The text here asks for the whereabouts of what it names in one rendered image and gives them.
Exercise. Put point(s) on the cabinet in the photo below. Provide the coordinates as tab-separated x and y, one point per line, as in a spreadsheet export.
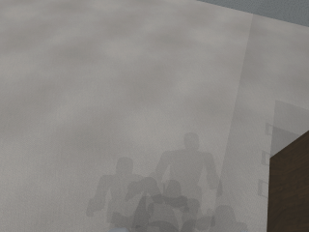
288	188

